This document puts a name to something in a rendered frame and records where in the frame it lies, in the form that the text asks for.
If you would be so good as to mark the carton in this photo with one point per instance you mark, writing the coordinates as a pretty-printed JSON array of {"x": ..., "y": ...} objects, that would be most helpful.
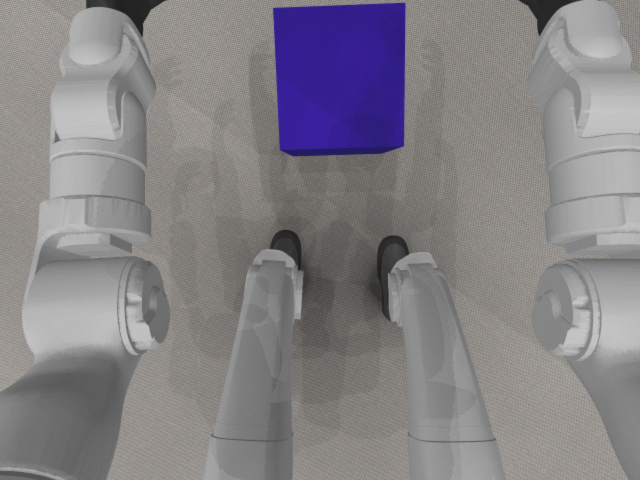
[{"x": 340, "y": 74}]

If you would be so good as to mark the robot right forearm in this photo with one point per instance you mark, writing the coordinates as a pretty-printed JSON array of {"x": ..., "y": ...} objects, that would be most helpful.
[{"x": 589, "y": 100}]

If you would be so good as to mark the right robot upper arm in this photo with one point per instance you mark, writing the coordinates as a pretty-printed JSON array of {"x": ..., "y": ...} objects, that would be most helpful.
[{"x": 588, "y": 311}]

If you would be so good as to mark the left robot hand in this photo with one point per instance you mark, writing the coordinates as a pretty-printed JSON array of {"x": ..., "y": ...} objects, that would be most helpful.
[{"x": 136, "y": 10}]

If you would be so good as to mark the right robot hand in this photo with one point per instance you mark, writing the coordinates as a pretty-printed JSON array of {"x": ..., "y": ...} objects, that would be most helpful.
[{"x": 543, "y": 10}]

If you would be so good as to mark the robot left forearm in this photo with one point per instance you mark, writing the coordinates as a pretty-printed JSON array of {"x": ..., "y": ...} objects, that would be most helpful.
[{"x": 98, "y": 144}]

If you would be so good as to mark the robot right foot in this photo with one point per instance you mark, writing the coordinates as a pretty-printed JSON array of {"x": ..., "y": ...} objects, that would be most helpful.
[{"x": 390, "y": 251}]

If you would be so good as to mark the left robot shin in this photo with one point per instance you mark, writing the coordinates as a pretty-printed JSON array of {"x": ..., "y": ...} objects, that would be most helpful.
[{"x": 268, "y": 254}]

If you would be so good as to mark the left robot upper arm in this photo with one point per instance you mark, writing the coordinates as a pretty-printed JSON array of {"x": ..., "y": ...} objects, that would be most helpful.
[{"x": 88, "y": 322}]

